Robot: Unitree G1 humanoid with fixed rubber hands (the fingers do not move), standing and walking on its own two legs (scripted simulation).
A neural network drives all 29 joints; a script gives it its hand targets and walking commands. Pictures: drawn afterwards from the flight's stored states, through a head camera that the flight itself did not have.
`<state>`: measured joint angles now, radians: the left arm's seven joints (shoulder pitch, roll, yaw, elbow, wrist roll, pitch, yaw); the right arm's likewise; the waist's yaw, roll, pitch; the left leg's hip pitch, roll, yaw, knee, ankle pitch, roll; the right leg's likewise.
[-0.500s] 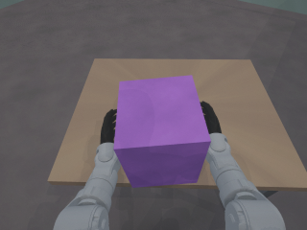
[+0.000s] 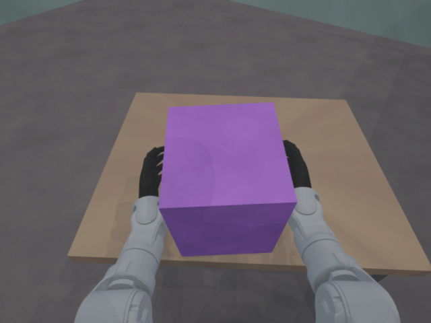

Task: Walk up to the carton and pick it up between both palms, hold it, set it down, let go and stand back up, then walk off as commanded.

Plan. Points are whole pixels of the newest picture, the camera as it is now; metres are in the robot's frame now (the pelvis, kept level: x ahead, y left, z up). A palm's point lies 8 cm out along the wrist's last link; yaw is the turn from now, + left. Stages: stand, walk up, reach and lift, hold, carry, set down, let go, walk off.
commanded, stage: reach and lift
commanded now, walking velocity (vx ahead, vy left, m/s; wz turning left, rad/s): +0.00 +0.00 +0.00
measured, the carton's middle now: (224, 185) +0.39 -0.02 +0.04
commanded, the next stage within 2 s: none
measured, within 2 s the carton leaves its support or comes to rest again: neither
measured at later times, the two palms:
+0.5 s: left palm (142, 171) +0.38 +0.14 +0.11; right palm (302, 170) +0.36 -0.15 +0.11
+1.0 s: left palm (129, 159) +0.37 +0.15 +0.16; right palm (304, 166) +0.34 -0.14 +0.15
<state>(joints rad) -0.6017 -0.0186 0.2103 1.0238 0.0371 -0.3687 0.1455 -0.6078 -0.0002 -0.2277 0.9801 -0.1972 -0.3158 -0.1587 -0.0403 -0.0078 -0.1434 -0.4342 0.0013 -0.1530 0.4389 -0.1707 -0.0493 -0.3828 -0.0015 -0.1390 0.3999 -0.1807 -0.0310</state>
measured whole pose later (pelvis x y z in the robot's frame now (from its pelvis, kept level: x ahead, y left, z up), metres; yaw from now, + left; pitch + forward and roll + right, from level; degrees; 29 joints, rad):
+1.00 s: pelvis -0.02 +0.00 +0.00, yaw +0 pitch -3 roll -1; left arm -0.71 0.05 0.17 0.65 0.04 0.43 0.11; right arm -0.64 0.03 -0.21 0.73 0.04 0.26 -0.20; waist -0.04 -0.07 -0.10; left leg -0.20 0.00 -0.15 0.42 -0.17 -0.05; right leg -0.14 0.00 -0.14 0.37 -0.18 -0.03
